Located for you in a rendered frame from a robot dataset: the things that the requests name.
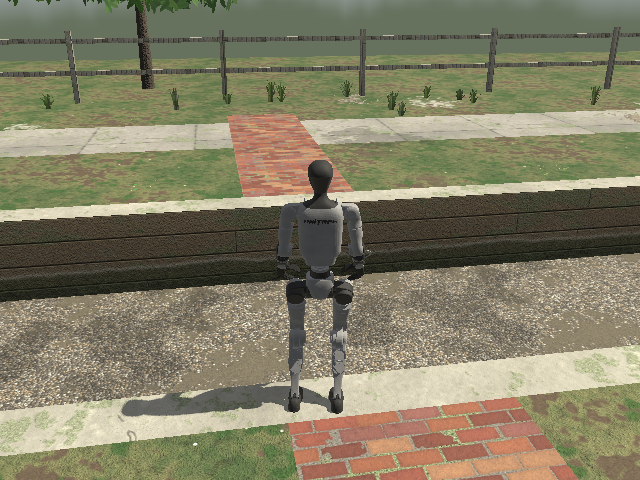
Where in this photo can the right robot upper arm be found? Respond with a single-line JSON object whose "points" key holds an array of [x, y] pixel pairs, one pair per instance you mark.
{"points": [[352, 214]]}

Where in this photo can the right robot hand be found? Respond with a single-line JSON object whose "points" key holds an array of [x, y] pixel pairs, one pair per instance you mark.
{"points": [[360, 272]]}

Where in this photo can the robot left shin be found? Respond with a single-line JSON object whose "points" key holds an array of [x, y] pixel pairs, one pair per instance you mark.
{"points": [[295, 362]]}

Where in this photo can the robot left thigh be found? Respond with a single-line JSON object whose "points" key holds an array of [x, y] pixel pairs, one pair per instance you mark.
{"points": [[296, 301]]}

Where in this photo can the left robot upper arm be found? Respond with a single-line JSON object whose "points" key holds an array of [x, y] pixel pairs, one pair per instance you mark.
{"points": [[288, 213]]}

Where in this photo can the robot right forearm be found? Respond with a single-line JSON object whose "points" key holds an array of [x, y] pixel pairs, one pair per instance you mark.
{"points": [[358, 261]]}

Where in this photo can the left robot hand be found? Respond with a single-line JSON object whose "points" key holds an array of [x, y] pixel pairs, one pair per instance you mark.
{"points": [[284, 275]]}

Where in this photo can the robot left forearm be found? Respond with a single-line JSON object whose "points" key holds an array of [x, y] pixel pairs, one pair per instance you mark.
{"points": [[282, 262]]}

